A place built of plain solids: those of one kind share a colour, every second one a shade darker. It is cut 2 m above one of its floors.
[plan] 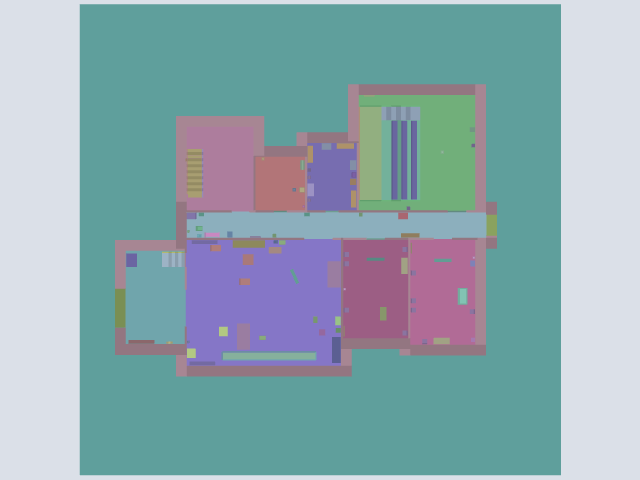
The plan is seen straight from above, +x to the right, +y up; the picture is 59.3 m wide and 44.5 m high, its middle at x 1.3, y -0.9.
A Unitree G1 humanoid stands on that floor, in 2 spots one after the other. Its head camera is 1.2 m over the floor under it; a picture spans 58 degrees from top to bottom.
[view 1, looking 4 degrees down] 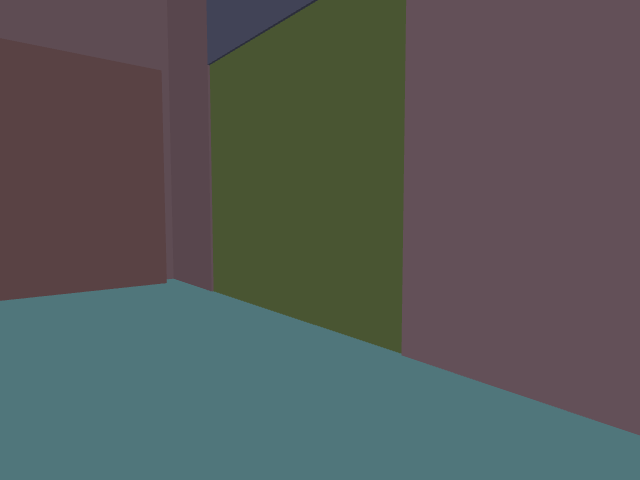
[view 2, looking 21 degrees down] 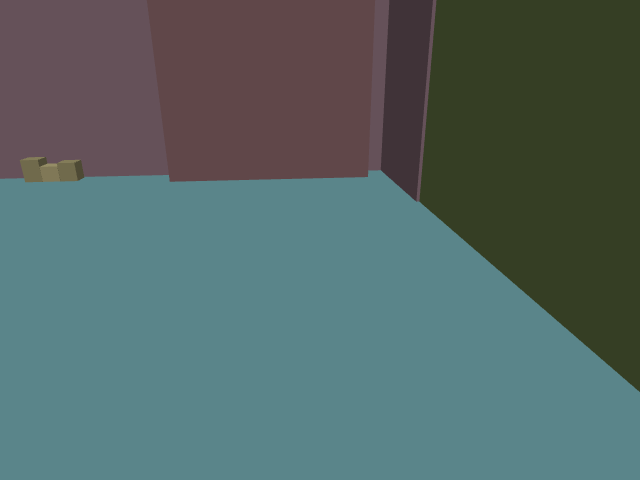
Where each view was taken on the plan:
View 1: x -13.97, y -3.12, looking -129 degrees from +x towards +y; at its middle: door_leaf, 4.39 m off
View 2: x -15.30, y -4.95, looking -96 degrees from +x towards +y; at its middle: floor_loading_bay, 3.35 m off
